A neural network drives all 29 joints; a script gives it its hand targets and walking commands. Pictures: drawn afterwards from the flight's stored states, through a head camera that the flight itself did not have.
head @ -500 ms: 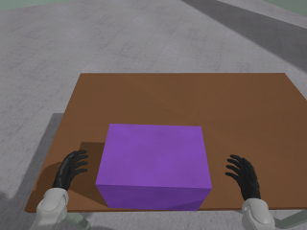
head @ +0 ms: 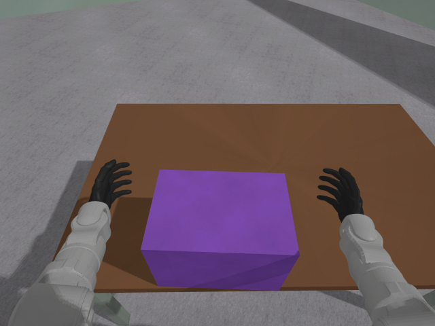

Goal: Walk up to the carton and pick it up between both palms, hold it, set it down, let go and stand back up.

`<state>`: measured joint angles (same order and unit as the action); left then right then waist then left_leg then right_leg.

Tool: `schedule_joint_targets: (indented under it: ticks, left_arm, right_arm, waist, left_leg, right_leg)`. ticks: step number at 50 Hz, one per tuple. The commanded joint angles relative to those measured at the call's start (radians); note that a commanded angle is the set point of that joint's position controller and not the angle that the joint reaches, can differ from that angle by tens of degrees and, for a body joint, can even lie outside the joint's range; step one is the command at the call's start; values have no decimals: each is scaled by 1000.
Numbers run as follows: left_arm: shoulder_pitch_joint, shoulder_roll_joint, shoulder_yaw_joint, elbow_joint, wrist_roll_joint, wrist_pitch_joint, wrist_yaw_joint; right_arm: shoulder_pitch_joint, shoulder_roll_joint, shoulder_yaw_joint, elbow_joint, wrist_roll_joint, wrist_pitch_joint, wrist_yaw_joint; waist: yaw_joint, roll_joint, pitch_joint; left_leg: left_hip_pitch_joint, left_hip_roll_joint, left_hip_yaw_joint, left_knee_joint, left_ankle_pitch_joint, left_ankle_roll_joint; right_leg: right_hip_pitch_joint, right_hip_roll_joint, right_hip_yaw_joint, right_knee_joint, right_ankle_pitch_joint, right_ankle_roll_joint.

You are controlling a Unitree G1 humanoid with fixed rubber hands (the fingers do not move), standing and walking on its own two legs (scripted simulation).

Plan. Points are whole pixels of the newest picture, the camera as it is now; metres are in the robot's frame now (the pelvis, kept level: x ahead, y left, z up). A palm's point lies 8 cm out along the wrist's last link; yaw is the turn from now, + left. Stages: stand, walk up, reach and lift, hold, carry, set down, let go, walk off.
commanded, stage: reach and lift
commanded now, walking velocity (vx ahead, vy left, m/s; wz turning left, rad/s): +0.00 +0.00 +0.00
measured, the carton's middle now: (220, 231) +0.37 +0.02 -0.10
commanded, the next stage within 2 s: none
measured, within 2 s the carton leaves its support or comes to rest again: neither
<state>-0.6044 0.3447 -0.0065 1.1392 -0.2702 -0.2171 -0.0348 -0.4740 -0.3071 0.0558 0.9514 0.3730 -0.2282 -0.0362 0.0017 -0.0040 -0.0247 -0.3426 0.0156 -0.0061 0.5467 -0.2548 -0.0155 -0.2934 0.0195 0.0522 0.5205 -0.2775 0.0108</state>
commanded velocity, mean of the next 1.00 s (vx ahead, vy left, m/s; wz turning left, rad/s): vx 0.00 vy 0.00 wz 0.00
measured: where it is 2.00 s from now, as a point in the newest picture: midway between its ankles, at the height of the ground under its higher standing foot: outside the picture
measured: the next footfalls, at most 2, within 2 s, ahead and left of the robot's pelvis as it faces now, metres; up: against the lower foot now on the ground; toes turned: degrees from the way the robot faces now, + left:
none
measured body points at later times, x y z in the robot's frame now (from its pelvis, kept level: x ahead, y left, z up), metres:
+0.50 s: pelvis +0.01 +0.00 +0.00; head +0.06 +0.00 +0.45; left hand +0.42 +0.24 +0.04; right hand +0.40 -0.24 +0.03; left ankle +0.02 +0.12 -0.73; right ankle -0.01 -0.13 -0.73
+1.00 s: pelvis -0.02 -0.01 -0.04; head +0.12 -0.01 +0.39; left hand +0.41 +0.24 -0.05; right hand +0.39 -0.24 -0.07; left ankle +0.02 +0.12 -0.73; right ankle -0.01 -0.13 -0.73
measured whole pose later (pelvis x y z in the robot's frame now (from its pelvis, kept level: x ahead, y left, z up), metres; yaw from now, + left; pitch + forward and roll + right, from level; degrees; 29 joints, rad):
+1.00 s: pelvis -0.02 -0.01 -0.04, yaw +0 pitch +30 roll +0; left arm -0.85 0.34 -0.11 1.54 -0.37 -0.57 -0.05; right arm -0.71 -0.32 0.16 1.31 0.46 -0.49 0.00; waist 0.00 0.01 -0.26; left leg -1.02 0.01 -0.01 0.75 -0.26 -0.02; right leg -0.99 0.02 0.05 0.77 -0.31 0.01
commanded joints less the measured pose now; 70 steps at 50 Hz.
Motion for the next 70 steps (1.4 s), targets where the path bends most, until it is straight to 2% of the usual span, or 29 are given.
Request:
schedule_joint_targets:
  ticks: [1,6,9,10,12,15,17,22,26,36,41,42,45,46,47,48,50,52,54,56,57,60,62,64,65,66,67,69,70]
  left_arm:
    - [-495,217,-47,-110,-81,-56,4]
    - [-455,259,7,-131,-77,-68,-12]
    - [-514,226,-25,-147,-67,-44,-10]
    - [-482,223,-11,-118,-72,-46,-7]
    - [-550,197,-54,-45,-74,-32,-12]
    - [-468,176,-46,-149,-54,-23,-2]
    - [-564,220,-35,80,-55,-25,-20]
    - [-468,122,-85,98,-52,-83,-29]
    - [-401,143,-33,108,-38,-156,-29]
    - [-613,126,-165,260,-175,-332,-16]
    - [-653,92,-166,194,-181,-399,3]
    - [-641,127,-159,357,-188,-407,-6]
    - [-625,137,-150,244,-179,-420,4]
    - [-545,118,-127,224,-157,-418,3]
    - [-584,130,-119,283,-150,-416,-8]
    - [-545,127,-102,305,-149,-412,-14]
    - [-537,113,-107,300,-147,-409,-32]
    - [-514,116,-84,244,-116,-411,-34]
    - [-559,94,-100,221,-107,-408,-29]
    - [-527,113,-49,219,-79,-407,-29]
    - [-571,114,-66,308,-76,-393,-37]
    - [-519,35,-71,303,-55,-390,-36]
    - [-613,67,-65,374,-59,-391,-42]
    - [-463,-20,-63,339,-42,-401,-40]
    - [-685,4,-93,338,-58,-401,-48]
    - [-604,27,-62,287,-36,-413,-28]
    - [-620,47,-53,394,-34,-407,-37]
    - [-535,38,-6,209,12,-438,0]
    - [-590,26,-21,186,16,-435,8]
  right_arm:
    - [-494,-236,-23,-19,59,-24,11]
    - [-469,-246,53,-122,99,-61,-3]
    - [-508,-279,21,-46,91,-52,0]
    - [-500,-257,52,-48,115,-50,9]
    - [-557,-293,-1,58,92,-31,10]
    - [-484,-299,20,19,118,-48,13]
    - [-565,-258,78,174,95,-31,15]
    - [-502,-209,99,229,109,-86,26]
    - [-450,-163,148,195,108,-169,25]
    - [-609,-173,84,297,76,-253,26]
    - [-626,-173,58,286,67,-319,48]
    - [-670,-173,58,338,63,-308,51]
    - [-620,-202,59,258,76,-336,45]
    - [-570,-191,84,247,85,-348,46]
    - [-596,-175,59,319,61,-342,40]
    - [-599,-168,83,252,74,-346,38]
    - [-591,-151,75,229,65,-367,18]
    - [-575,-144,61,176,48,-384,9]
    - [-583,-132,79,259,51,-376,6]
    - [-581,-120,112,247,77,-388,12]
    - [-617,-123,103,293,49,-383,6]
    - [-586,-71,135,316,75,-373,13]
    - [-642,-71,114,387,46,-364,13]
    - [-547,-9,159,324,61,-376,10]
    - [-709,-29,72,340,4,-375,2]
    - [-628,-64,72,347,1,-382,7]
    - [-654,-82,61,401,-11,-385,-10]
    - [-567,-84,30,323,-31,-422,-11]
    - [-603,-85,-13,378,-27,-425,-13]
  waist:
    - [-34,64,-469]
    - [-26,-1,-671]
    - [-60,48,-619]
    - [-15,29,-620]
    - [-80,33,-560]
    - [-45,79,-657]
    - [-45,33,-541]
    - [-49,32,-526]
    - [-7,20,-618]
    - [-89,30,-706]
    - [-77,75,-924]
    - [-63,39,-848]
    - [-74,33,-987]
    - [-35,49,-981]
    - [-63,30,-943]
    - [-26,9,-1001]
    - [-66,-31,-988]
    - [-53,-15,-1028]
    - [-76,15,-974]
    - [-27,16,-991]
    - [-63,-1,-900]
    - [-21,3,-850]
    - [-59,-5,-816]
    - [-24,-39,-824]
    - [-73,16,-886]
    - [-41,44,-910]
    - [-84,11,-861]
    - [-40,39,-928]
    - [-65,108,-955]
  left_leg:
    - [163,-12,-6,-24,231,-27]
    - [177,-36,26,52,425,-24]
    - [223,-14,-12,42,470,-42]
    - [227,-14,0,42,472,-36]
    - [209,-12,-10,37,414,-41]
    - [326,-3,-8,52,580,-64]
    - [181,-15,-6,73,493,-40]
    - [189,-8,-5,86,487,-43]
    - [130,-18,9,136,565,-46]
    - [-84,-9,2,199,207,-28]
    - [-62,-9,2,273,310,-51]
    - [-168,-16,3,275,210,-35]
    - [-117,-17,8,299,280,-45]
    - [-89,-23,9,311,392,-51]
    - [-157,-27,9,324,332,-42]
    - [-183,-30,19,335,338,-35]
    - [-222,-33,18,353,349,-29]
    - [-205,-42,22,345,405,-35]
    - [-211,-44,9,347,418,-44]
    - [-209,-38,13,366,461,-45]
    - [-282,-51,11,362,396,-34]
    - [-241,-33,11,339,380,-36]
    - [-284,-40,19,344,318,-28]
    - [-245,-37,20,333,367,-19]
    - [-244,-35,15,346,322,-27]
    - [-178,-27,9,347,390,-42]
    - [-222,-30,13,365,367,-42]
    - [-166,-30,9,365,492,-59]
    - [-116,-22,-3,359,515,-77]
  right_leg:
    - [-168,-3,-80,-57,193,-24]
    - [-45,4,-72,-26,498,10]
    - [-117,18,-93,-33,422,2]
    - [-150,19,-78,-42,426,-5]
    - [-202,22,-103,-49,359,-6]
    - [-194,42,-108,-56,446,-17]
    - [-222,21,-93,-38,417,-2]
    - [-269,33,-112,-27,380,-9]
    - [-223,18,-89,35,542,11]
    - [-521,-5,-132,120,120,-1]
    - [-651,3,-160,203,147,0]
    - [-696,-10,-152,199,57,-3]
    - [-599,-3,-153,229,171,7]
    - [-580,4,-145,236,253,12]
    - [-587,0,-133,233,218,13]
    - [-585,3,-129,246,226,11]
    - [-506,5,-121,257,308,24]
    - [-456,1,-106,262,401,30]
    - [-449,0,-108,269,425,23]
    - [-452,-2,-103,282,444,32]
    - [-465,1,-95,278,409,34]
    - [-463,0,-99,260,357,28]
    - [-503,-3,-91,263,312,24]
    - [-450,0,-99,253,372,32]
    - [-547,-1,-113,259,285,28]
    - [-549,5,-114,252,291,11]
    - [-566,10,-119,263,306,15]
    - [-523,22,-119,267,395,12]
    - [-603,28,-136,252,343,2]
